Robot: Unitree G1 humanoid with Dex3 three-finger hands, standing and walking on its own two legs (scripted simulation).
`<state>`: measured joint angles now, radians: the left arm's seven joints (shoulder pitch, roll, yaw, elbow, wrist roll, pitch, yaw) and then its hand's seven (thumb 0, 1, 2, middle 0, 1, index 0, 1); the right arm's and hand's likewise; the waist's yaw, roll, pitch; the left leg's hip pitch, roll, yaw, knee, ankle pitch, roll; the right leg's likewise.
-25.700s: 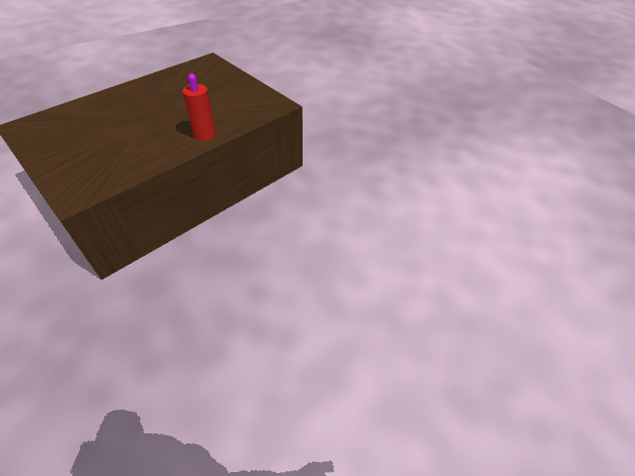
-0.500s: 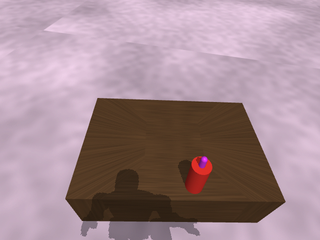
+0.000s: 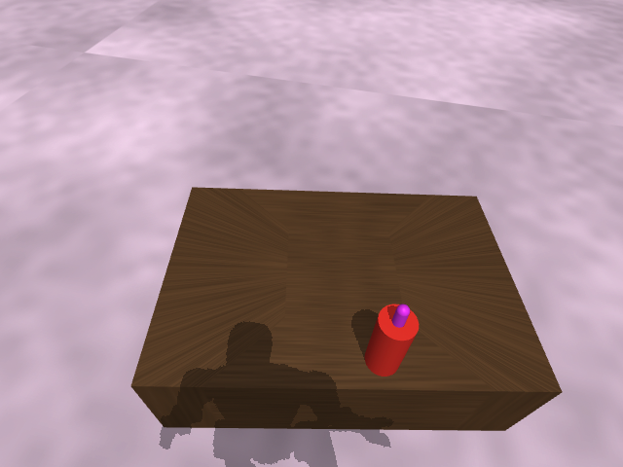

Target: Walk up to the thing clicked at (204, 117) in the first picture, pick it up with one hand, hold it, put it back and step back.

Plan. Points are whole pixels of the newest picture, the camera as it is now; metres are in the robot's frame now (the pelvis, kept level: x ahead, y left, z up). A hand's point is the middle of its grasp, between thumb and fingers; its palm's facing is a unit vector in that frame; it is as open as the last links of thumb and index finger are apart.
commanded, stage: stand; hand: right
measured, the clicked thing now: (392, 336) +0.46 -0.19 -0.33
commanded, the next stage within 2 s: none
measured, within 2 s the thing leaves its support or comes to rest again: neither
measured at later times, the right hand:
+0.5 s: hand out of the picture +0.08 -0.25 -0.15, palm faces -0.02 +0.93 -0.36, open 8.0 cm
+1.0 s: hand out of the picture +0.09 -0.25 -0.16, palm faces -0.03 +0.94 -0.35, open 7.4 cm
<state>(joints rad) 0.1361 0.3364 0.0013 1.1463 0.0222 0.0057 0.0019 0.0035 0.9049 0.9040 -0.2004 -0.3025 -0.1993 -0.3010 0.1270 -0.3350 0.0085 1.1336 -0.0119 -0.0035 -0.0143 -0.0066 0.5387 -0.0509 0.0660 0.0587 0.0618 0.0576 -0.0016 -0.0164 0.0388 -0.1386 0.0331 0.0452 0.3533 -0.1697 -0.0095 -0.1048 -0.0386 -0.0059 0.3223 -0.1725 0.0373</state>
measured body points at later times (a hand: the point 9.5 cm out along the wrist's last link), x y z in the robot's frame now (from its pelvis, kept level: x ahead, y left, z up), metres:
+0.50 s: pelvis +0.01 +0.00 +0.00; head +0.02 +0.01 +0.45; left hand +0.08 +0.30 -0.14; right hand +0.09 -0.30 -0.13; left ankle +0.02 +0.12 -0.75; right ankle +0.00 -0.14 -0.75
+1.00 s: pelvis +0.02 +0.00 +0.00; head +0.03 +0.00 +0.45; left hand +0.08 +0.30 -0.14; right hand +0.09 -0.30 -0.13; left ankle +0.02 +0.12 -0.75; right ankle +0.00 -0.14 -0.75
